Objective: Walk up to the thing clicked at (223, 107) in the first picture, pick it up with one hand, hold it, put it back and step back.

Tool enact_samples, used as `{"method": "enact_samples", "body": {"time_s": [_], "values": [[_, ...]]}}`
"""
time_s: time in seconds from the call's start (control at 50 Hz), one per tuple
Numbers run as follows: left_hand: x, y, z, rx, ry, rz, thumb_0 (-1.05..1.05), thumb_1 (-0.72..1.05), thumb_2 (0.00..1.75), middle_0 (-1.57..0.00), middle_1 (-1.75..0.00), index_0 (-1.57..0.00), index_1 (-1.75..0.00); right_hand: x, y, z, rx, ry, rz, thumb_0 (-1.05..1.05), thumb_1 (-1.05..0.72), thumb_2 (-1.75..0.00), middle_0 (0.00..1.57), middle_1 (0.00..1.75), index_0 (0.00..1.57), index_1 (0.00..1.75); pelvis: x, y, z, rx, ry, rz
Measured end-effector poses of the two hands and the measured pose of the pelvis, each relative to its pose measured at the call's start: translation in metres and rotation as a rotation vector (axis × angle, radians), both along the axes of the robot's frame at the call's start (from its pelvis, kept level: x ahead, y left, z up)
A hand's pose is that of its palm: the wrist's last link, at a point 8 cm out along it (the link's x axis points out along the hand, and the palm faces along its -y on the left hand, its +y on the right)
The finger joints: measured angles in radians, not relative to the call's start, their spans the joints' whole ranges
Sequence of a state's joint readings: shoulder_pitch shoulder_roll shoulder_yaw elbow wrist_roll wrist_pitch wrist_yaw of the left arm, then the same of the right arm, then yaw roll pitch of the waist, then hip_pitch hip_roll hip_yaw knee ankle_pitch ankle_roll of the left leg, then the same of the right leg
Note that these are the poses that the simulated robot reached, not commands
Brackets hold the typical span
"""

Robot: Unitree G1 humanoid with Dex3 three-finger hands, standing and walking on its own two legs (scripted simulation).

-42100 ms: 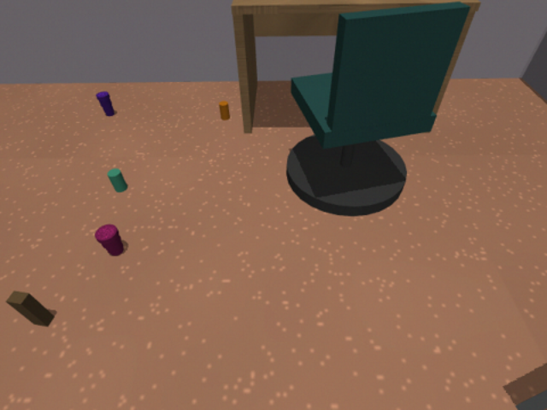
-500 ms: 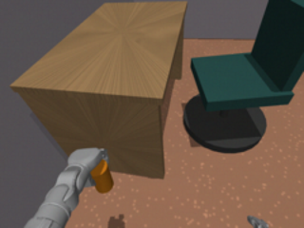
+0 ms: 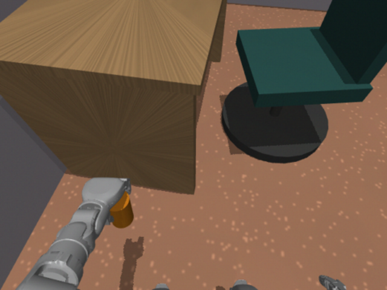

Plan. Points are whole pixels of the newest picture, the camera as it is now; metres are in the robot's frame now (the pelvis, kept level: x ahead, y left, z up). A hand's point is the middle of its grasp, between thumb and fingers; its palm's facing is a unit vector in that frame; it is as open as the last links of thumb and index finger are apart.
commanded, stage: crouch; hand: left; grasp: from above
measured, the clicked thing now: (119, 209) +0.35 +0.22 -0.15
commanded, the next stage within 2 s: lower in 1.58 s
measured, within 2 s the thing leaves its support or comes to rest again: neither
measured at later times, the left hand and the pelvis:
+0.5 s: hand (133, 208) +0.42 +0.23 -0.33, palm faces -0.46 +0.02 -0.89, open 9.0 cm; pelvis -0.05 +0.02 -0.20, yaw -2 degrees
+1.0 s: hand (139, 207) +0.47 +0.23 -0.46, palm faces -0.44 -0.01 -0.90, open 9.0 cm; pelvis -0.05 +0.01 -0.31, yaw -3 degrees
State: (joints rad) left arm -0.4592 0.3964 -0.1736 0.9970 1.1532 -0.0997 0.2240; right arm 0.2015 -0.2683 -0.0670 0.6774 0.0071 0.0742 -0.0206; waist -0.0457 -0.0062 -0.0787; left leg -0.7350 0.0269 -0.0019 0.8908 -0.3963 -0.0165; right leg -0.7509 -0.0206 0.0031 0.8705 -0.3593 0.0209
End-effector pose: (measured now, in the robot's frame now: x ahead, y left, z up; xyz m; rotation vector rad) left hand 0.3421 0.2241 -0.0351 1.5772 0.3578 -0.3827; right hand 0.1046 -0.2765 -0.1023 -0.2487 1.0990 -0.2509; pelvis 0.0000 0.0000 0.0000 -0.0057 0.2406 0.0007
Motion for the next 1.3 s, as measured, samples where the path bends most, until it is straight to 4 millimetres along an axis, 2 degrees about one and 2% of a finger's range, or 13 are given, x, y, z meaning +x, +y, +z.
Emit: {"method": "enact_samples", "body": {"time_s": [0.16,0.3,0.38,0.5,0.66,0.78,0.9,1.08,1.3], "values": [[0.038,0.003,-0.078,0.042,-0.049,0.009,0.04,0.21,0.54,-0.81,-0.96,-0.59,-0.71,-0.062,-0.005,-0.069,-0.051,0.14,-0.056,0.0,-0.91,-0.9,0.21,0.3,0.2,0.3,-0.021,0.008,-0.068,-0.021,0.168,-0.002],[0.066,0.001,-0.148,0.027,-0.053,0.044,0.04,0.21,0.53,-0.82,-0.97,-0.59,-0.71,-0.122,0.01,-0.13,-0.053,0.261,-0.117,0.0,-0.92,-0.9,0.21,0.3,0.2,0.3,-0.037,0.015,-0.128,-0.035,0.287,-0.006],[0.075,0.0,-0.185,0.019,-0.037,0.051,0.04,0.21,0.53,-0.82,-0.97,-0.59,-0.71,-0.146,0.022,-0.162,-0.037,0.309,-0.139,0.0,-0.92,-0.9,0.21,0.3,0.2,0.3,-0.044,0.018,-0.159,-0.041,0.33,-0.008],[0.086,0.0,-0.242,0.003,0.006,0.058,0.04,0.21,0.53,-0.8,-0.94,-0.6,-0.7,-0.159,0.033,-0.202,-0.015,0.344,-0.128,0.0,-0.91,-0.9,0.21,0.3,0.2,0.3,-0.05,0.02,-0.2,-0.049,0.391,-0.008],[0.105,0.004,-0.303,-0.022,-0.006,0.048,0.06,0.21,0.54,-0.8,-0.89,-0.61,-0.68,-0.151,0.028,-0.243,-0.023,0.366,-0.058,0.0,-0.91,-0.9,0.21,0.3,0.21,0.3,-0.05,0.016,-0.247,-0.063,0.444,-0.002],[0.119,0.006,-0.331,-0.024,-0.027,0.052,0.06,0.2,0.54,-0.8,-0.87,-0.62,-0.67,-0.144,0.017,-0.264,-0.027,0.382,-0.006,0.0,-0.92,-0.9,0.21,0.3,0.2,0.3,-0.05,0.012,-0.272,-0.069,0.454,0.0],[0.13,0.009,-0.35,-0.014,-0.032,0.073,0.05,0.2,0.56,-0.82,-0.88,-0.61,-0.66,-0.148,0.008,-0.282,-0.024,0.405,0.01,0.0,-0.92,-0.9,0.21,0.3,0.2,0.3,-0.052,0.008,-0.294,-0.071,0.45,-0.006],[0.138,0.009,-0.38,-0.021,-0.004,0.078,0.06,0.22,0.55,-0.84,-0.9,-0.61,-0.66,-0.17,0.006,-0.303,-0.009,0.462,0.003,0.0,-0.93,-0.9,0.21,0.3,0.2,0.3,-0.058,0.006,-0.321,-0.076,0.433,-0.018],[0.144,0.007,-0.413,-0.03,0.001,0.061,0.08,0.23,0.51,-0.86,-0.88,-0.62,-0.65,-0.195,0.02,-0.32,-0.003,0.509,-0.011,0.0,-0.93,-0.9,0.21,0.3,0.2,0.3,-0.064,0.01,-0.349,-0.094,0.417,-0.032]]}}
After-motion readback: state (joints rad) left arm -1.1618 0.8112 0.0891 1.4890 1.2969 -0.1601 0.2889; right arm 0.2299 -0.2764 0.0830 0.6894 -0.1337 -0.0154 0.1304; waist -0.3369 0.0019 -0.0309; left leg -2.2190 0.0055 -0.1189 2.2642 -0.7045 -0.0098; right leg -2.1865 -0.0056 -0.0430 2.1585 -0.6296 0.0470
